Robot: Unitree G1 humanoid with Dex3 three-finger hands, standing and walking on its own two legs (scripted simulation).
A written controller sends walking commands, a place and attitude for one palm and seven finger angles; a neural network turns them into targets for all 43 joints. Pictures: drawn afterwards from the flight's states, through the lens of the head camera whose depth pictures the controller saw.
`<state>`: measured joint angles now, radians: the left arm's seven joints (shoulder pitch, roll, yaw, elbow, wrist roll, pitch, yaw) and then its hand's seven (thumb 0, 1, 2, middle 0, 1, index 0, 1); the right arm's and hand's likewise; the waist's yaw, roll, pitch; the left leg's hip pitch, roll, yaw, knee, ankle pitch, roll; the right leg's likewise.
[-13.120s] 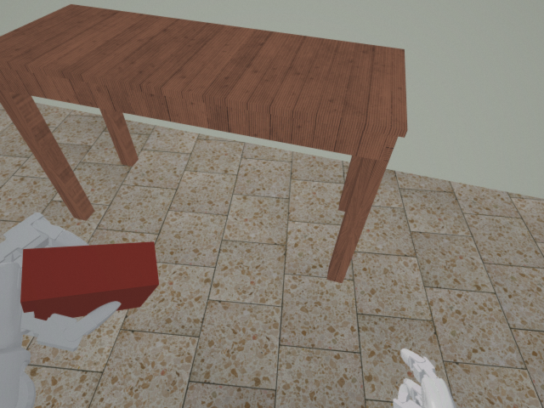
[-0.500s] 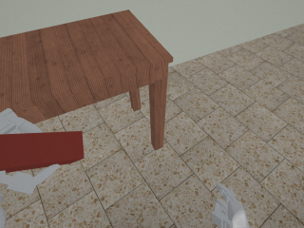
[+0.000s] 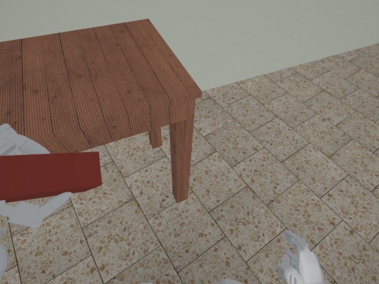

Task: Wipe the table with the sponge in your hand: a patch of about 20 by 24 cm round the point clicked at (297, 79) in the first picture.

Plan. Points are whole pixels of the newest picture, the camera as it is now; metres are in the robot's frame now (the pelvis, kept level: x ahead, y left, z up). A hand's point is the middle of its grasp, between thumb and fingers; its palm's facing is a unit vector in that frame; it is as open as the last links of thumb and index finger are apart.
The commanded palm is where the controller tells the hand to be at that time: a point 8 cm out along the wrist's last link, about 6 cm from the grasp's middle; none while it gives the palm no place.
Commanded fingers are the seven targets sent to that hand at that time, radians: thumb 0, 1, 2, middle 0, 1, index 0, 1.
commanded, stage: take the last steps up to it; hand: left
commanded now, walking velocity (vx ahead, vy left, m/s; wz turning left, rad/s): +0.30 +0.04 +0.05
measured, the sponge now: (63, 176) +0.25 +0.21 +0.16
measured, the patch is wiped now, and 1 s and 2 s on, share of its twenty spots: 0.00 0.00 0.00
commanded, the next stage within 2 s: come to a stop and stand still in 0.92 s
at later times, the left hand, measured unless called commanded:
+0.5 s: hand (84, 137) +0.31 +0.19 +0.18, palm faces +0.41 -0.79 -0.46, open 9.4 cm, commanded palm +0.25 +0.24 +0.19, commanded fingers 0.00 0.10 1.30 -1.20 -1.60 -1.20 -1.60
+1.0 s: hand (109, 109) +0.38 +0.17 +0.17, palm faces +0.44 -0.77 -0.46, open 9.4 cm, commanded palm +0.32 +0.21 +0.19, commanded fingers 0.00 0.10 1.30 -1.20 -1.60 -1.20 -1.60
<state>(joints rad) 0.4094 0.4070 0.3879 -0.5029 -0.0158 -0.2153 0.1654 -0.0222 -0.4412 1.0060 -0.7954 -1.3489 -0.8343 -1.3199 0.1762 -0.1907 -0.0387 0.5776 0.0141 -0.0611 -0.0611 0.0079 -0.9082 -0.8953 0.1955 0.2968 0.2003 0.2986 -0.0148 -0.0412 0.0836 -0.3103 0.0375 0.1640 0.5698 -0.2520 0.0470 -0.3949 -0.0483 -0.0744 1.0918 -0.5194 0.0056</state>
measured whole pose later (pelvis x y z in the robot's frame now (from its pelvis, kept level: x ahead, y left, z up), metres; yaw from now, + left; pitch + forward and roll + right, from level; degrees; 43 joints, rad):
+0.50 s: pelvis +0.10 -0.05 +0.01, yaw +2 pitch +0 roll +2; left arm 0.51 0.36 0.36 -0.56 0.00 -0.23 0.16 -0.02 -0.44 1.01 -0.80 -1.35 -0.84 -1.32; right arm 0.18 -0.25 -0.05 0.59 0.00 -0.05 -0.06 0.01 -0.91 -0.89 0.20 0.30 0.20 0.30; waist 0.00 -0.03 0.10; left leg -0.38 0.05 0.15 0.63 -0.29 -0.02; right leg -0.20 -0.11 -0.17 0.53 -0.32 0.01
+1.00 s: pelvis +0.17 -0.07 +0.00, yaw +3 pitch -1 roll +2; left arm 0.44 0.33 0.34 -0.45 -0.01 -0.20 0.14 -0.02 -0.44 1.01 -0.80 -1.35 -0.84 -1.32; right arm 0.18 -0.20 0.01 0.67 0.01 -0.04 -0.05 0.01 -0.90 -0.89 0.20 0.30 0.21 0.30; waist 0.02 0.04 0.08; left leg -0.44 0.04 0.06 1.03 -0.43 -0.03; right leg -0.27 -0.08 -0.17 0.58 -0.30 -0.04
